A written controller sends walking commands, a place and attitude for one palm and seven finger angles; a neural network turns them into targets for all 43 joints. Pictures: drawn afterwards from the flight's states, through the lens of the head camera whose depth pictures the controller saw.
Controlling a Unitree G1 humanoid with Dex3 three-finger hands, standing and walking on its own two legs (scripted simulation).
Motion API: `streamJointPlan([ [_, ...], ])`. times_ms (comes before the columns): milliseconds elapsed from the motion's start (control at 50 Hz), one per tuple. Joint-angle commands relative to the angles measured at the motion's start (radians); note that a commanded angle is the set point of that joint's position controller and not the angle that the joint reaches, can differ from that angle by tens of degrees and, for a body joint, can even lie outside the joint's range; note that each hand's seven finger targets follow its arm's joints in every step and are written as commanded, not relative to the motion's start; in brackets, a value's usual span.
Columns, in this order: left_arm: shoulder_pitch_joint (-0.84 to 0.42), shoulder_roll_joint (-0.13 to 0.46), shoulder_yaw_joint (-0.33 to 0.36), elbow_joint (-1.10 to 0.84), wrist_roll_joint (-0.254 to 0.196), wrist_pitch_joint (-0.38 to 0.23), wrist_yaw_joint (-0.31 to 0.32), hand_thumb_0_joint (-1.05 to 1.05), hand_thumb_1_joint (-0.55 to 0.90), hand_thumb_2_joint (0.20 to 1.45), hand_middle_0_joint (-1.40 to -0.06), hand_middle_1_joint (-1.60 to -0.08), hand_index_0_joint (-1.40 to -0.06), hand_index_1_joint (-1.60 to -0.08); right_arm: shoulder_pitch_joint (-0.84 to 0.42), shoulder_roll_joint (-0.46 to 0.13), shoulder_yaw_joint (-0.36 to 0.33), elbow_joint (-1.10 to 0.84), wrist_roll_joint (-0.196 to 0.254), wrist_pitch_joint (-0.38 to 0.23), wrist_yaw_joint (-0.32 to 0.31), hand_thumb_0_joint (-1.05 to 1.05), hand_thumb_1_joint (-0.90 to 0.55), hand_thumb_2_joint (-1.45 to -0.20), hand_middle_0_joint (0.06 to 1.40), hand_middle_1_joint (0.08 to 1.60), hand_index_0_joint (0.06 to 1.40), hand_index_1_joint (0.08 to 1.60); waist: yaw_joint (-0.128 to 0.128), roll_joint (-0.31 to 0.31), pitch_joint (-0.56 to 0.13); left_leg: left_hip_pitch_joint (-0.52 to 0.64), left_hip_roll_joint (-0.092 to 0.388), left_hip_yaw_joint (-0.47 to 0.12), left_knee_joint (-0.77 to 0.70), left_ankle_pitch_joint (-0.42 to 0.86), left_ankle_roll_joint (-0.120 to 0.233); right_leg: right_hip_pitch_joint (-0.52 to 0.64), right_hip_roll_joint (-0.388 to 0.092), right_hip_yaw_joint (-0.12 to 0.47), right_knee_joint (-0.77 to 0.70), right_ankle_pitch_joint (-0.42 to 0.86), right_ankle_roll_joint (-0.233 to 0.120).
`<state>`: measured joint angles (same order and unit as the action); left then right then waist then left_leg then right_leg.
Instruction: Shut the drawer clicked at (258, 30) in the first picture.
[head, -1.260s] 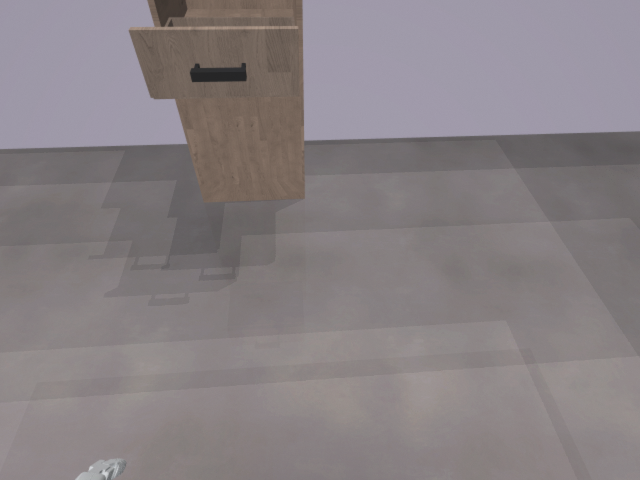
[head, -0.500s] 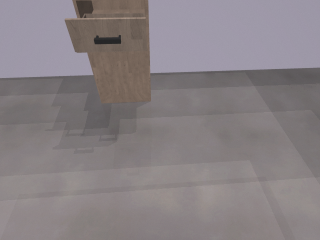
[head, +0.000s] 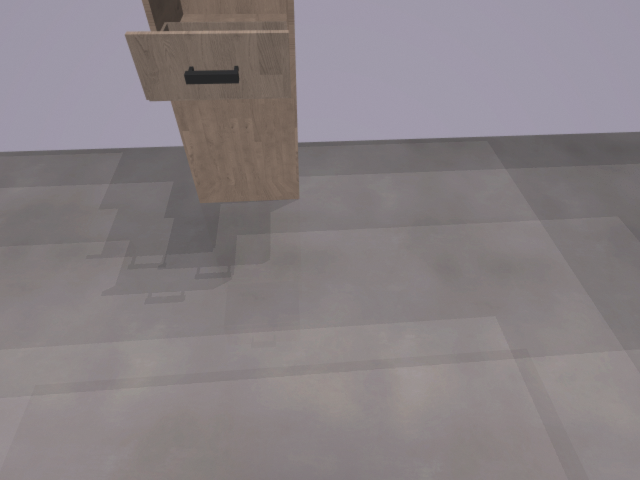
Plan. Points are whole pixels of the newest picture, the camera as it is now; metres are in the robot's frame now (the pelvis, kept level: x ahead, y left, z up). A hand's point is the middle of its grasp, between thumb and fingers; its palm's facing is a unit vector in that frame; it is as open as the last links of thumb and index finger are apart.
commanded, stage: look at it before walking up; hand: left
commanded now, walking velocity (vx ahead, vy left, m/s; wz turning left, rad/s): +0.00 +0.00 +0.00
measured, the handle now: (213, 73) +1.08 +0.35 -0.01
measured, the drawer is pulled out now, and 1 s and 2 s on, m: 0.30 0.30 0.30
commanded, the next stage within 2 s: walk to a spot facing it in 0.18 s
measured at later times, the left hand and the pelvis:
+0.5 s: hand out of the picture +0.06 +0.23 -0.18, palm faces +0.02 -0.97 -0.25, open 7.4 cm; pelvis +0.03 +0.01 -0.01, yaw +2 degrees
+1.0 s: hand (222, 363) +0.34 +0.19 -0.19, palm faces +0.02 -0.98 -0.19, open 7.3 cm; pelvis +0.23 +0.01 -0.03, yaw +5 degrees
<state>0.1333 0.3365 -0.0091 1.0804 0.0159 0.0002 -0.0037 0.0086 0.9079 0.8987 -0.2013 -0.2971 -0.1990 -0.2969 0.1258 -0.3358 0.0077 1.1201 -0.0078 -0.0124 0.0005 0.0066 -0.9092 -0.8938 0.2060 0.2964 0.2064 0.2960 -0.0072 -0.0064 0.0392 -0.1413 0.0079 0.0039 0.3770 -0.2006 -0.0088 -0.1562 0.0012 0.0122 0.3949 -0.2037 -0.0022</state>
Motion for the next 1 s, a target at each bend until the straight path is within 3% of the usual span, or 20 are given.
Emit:
streamJointPlan([
  [0, -0.044, 0.213, 0.042, -0.058, -0.005, -0.027, 0.014, 0.000, 0.900, 0.900, -0.200, -0.300, -0.200, -0.300, -0.052, -0.208, -0.041, -0.068, 0.001, -0.021, -0.013, 0.000, -0.900, -0.900, 0.200, 0.300, 0.200, 0.300, 0.007, 0.004, -0.067, 0.016, 0.113, -0.098, -0.065, 0.100, 0.037, -0.006, -0.114, 0.107, -0.074, 0.087, -0.028],
  [260, -0.044, 0.214, 0.042, -0.054, -0.005, -0.028, 0.015, 0.000, 0.900, 0.900, -0.200, -0.300, -0.200, -0.300, -0.060, -0.209, -0.042, -0.067, 0.001, -0.021, -0.013, 0.000, -0.900, -0.900, 0.200, 0.300, 0.200, 0.300, 0.007, 0.002, -0.066, 0.029, 0.114, -0.097, -0.071, 0.126, 0.037, 0.003, -0.117, 0.102, -0.077, 0.121, -0.026],
  [300, 0.039, 0.089, 0.016, -0.021, -0.004, -0.007, 0.018, 0.000, 0.900, 0.900, -0.200, -0.300, -0.200, -0.300, 0.006, -0.077, -0.010, -0.040, -0.009, -0.001, -0.006, 0.000, -0.900, -0.900, 0.200, 0.300, 0.200, 0.300, 0.010, -0.009, -0.073, 0.010, 0.095, -0.071, -0.041, -0.025, 0.020, 0.003, -0.112, 0.098, -0.077, -0.079, -0.010],
  [320, 0.063, 0.090, 0.018, -0.017, 0.002, 0.000, 0.016, 0.000, 0.900, 0.900, -0.200, -0.300, -0.200, -0.300, 0.033, -0.070, -0.011, -0.034, -0.011, 0.006, -0.003, 0.000, -0.900, -0.900, 0.200, 0.300, 0.200, 0.300, 0.013, -0.030, -0.052, -0.028, 0.081, -0.066, -0.027, -0.153, 0.024, -0.008, -0.110, 0.108, -0.086, -0.222, -0.013],
  [360, 0.096, 0.108, 0.031, -0.023, 0.006, 0.007, 0.006, 0.000, 0.900, 0.900, -0.200, -0.300, -0.200, -0.300, 0.045, -0.067, -0.016, -0.047, -0.018, 0.014, 0.001, 0.000, -0.900, -0.900, 0.200, 0.300, 0.200, 0.300, 0.022, -0.064, 0.053, -0.152, 0.045, -0.057, 0.018, -0.329, 0.028, -0.058, -0.124, 0.162, -0.127, -0.427, -0.037],
  [440, 0.192, 0.135, 0.062, -0.036, 0.002, -0.010, 0.007, 0.000, 0.900, 0.900, -0.200, -0.300, -0.200, -0.300, 0.082, -0.023, -0.026, -0.083, -0.016, -0.001, 0.002, 0.000, -0.900, -0.900, 0.200, 0.300, 0.200, 0.300, 0.033, -0.163, 0.058, -0.271, 0.019, 0.026, 0.267, -0.236, 0.027, 0.014, -0.267, 0.309, -0.203, -0.475, -0.140],
  [500, 0.166, 0.101, 0.068, -0.052, 0.003, -0.026, 0.009, 0.000, 0.900, 0.900, -0.200, -0.300, -0.200, -0.300, 0.163, 0.005, -0.033, -0.076, -0.010, -0.022, 0.006, 0.000, -0.900, -0.900, 0.200, 0.300, 0.200, 0.300, -0.016, -0.091, 0.065, -0.127, 0.047, 0.049, 0.145, -0.193, 0.034, -0.078, -0.252, 0.195, -0.100, -0.298, -0.140],
  [520, 0.138, 0.070, 0.065, -0.060, 0.001, -0.023, 0.006, 0.000, 0.900, 0.900, -0.200, -0.300, -0.200, -0.300, 0.244, 0.007, -0.037, -0.051, -0.008, -0.028, 0.004, 0.000, -0.900, -0.900, 0.200, 0.300, 0.200, 0.300, -0.051, -0.015, 0.065, 0.007, 0.052, 0.014, 0.058, -0.179, 0.048, -0.176, -0.174, 0.092, 0.007, -0.270, -0.102],
  [540, 0.123, 0.007, 0.058, -0.078, -0.002, -0.022, -0.001, 0.000, 0.900, 0.900, -0.200, -0.300, -0.200, -0.300, 0.354, -0.050, -0.055, -0.016, -0.018, -0.035, -0.003, 0.000, -0.900, -0.900, 0.200, 0.300, 0.200, 0.300, -0.088, 0.182, 0.067, 0.128, 0.184, -0.211, -0.059, -0.210, 0.108, -0.324, -0.051, -0.039, 0.268, -0.223, -0.043],
  [560, 0.044, -0.033, 0.046, -0.119, 0.004, -0.030, 0.001, 0.000, 0.900, 0.900, -0.200, -0.300, -0.200, -0.300, 0.473, -0.101, -0.071, 0.016, -0.024, -0.041, -0.012, 0.000, -0.900, -0.900, 0.200, 0.300, 0.200, 0.300, -0.125, 0.349, 0.101, 0.197, 0.349, -0.476, -0.197, -0.171, 0.191, -0.515, 0.021, -0.127, 0.538, -0.368, -0.009],
  [580, 0.000, -0.014, 0.053, -0.141, 0.010, -0.039, 0.007, 0.000, 0.900, 0.900, -0.200, -0.300, -0.200, -0.300, 0.496, -0.064, -0.061, 0.023, -0.019, -0.043, -0.025, 0.000, -0.900, -0.900, 0.200, 0.300, 0.200, 0.300, -0.116, 0.232, 0.144, 0.202, 0.388, -0.527, -0.200, -0.059, 0.238, -0.604, -0.035, -0.031, 0.673, -0.347, -0.020],
  [620, 0.003, -0.032, 0.058, -0.123, 0.008, -0.049, -0.009, 0.000, 0.900, 0.900, -0.200, -0.300, -0.200, -0.300, 0.438, 0.003, -0.050, 0.001, -0.009, -0.059, -0.031, 0.000, -0.900, -0.900, 0.200, 0.300, 0.200, 0.300, -0.072, 0.058, 0.139, 0.191, 0.363, -0.411, -0.173, 0.127, 0.254, -0.619, -0.103, -0.007, 0.735, -0.235, -0.014],
  [700, 0.037, -0.092, 0.055, -0.106, 0.006, -0.034, -0.021, 0.000, 0.900, 0.900, -0.200, -0.300, -0.200, -0.300, 0.420, 0.048, -0.047, 0.016, -0.005, -0.084, -0.040, 0.000, -0.900, -0.900, 0.200, 0.300, 0.200, 0.300, -0.030, 0.114, 0.089, 0.165, 0.259, -0.180, -0.185, 0.254, 0.207, -0.549, -0.125, -0.055, 0.659, -0.106, 0.018],
  [780, -0.051, -0.128, 0.051, -0.138, 0.002, -0.034, -0.029, 0.000, 0.900, 0.900, -0.200, -0.300, -0.200, -0.300, 0.449, 0.075, -0.046, 0.040, -0.007, -0.086, -0.043, 0.000, -0.900, -0.900, 0.200, 0.300, 0.200, 0.300, -0.039, 0.131, 0.114, 0.143, 0.206, -0.073, -0.200, 0.324, 0.173, -0.490, -0.103, -0.128, 0.428, -0.012, 0.019],
  [840, -0.104, -0.132, 0.055, -0.153, -0.001, -0.039, -0.028, 0.000, 0.900, 0.900, -0.200, -0.300, -0.200, -0.300, 0.470, 0.076, -0.052, 0.062, -0.012, -0.081, -0.042, 0.000, -0.900, -0.900, 0.200, 0.300, 0.200, 0.300, -0.051, 0.150, 0.118, 0.114, 0.222, -0.056, -0.188, 0.397, 0.167, -0.375, -0.072, -0.148, 0.311, 0.020, -0.006],
  [900, 0.023, -0.105, 0.069, -0.121, 0.002, -0.047, -0.021, 0.000, 0.900, 0.900, -0.200, -0.300, -0.200, -0.300, 0.438, 0.044, -0.060, 0.064, -0.011, -0.075, -0.042, 0.000, -0.900, -0.900, 0.200, 0.300, 0.200, 0.300, 0.020, 0.132, 0.051, 0.130, 0.225, -0.023, -0.009, 0.666, 0.149, -0.170, -0.018, -0.171, 0.239, -0.010, -0.044],
  [920, 0.151, -0.078, 0.079, -0.086, 0.007, -0.054, -0.016, 0.000, 0.900, 0.900, -0.200, -0.300, -0.200, -0.300, 0.423, 0.041, -0.063, 0.059, -0.007, -0.072, -0.040, 0.000, -0.900, -0.900, 0.200, 0.300, 0.200, 0.300, 0.081, 0.095, -0.018, 0.096, 0.198, -0.008, 0.152, 0.694, 0.122, -0.005, 0.001, -0.179, 0.173, 0.031, -0.053],
  [940, 0.312, -0.012, 0.100, -0.042, 0.017, -0.071, -0.006, 0.000, 0.900, 0.900, -0.200, -0.300, -0.200, -0.300, 0.419, 0.058, -0.063, 0.045, 0.000, -0.072, -0.032, 0.000, -0.900, -0.900, 0.200, 0.300, 0.200, 0.300, 0.146, 0.027, -0.114, -0.098, 0.166, 0.009, 0.408, 0.520, 0.083, 0.285, -0.102, -0.063, 0.150, 0.044, -0.094],
  [960, 0.449, 0.108, 0.133, -0.010, 0.021, -0.077, 0.012, 0.000, 0.900, 0.900, -0.200, -0.300, -0.200, -0.300, 0.462, 0.127, -0.053, 0.009, 0.014, -0.081, -0.024, 0.000, -0.900, -0.900, 0.200, 0.300, 0.200, 0.300, 0.168, -0.206, -0.263, -0.377, 0.006, 0.065, 0.797, -0.114, 0.042, 0.511, -0.426, 0.392, 0.046, 0.036, -0.209],
  [980, 0.457, 0.143, 0.134, 0.003, -0.001, -0.070, 0.013, 0.000, 0.900, 0.900, -0.200, -0.300, -0.200, -0.300, 0.389, 0.126, -0.056, -0.016, 0.014, -0.076, -0.024, 0.000, -0.900, -0.900, 0.200, 0.300, 0.200, 0.300, 0.161, -0.167, -0.254, -0.441, 0.005, -0.018, 1.016, -0.354, 0.062, 0.417, -0.528, 0.551, -0.087, -0.050, -0.260],
])
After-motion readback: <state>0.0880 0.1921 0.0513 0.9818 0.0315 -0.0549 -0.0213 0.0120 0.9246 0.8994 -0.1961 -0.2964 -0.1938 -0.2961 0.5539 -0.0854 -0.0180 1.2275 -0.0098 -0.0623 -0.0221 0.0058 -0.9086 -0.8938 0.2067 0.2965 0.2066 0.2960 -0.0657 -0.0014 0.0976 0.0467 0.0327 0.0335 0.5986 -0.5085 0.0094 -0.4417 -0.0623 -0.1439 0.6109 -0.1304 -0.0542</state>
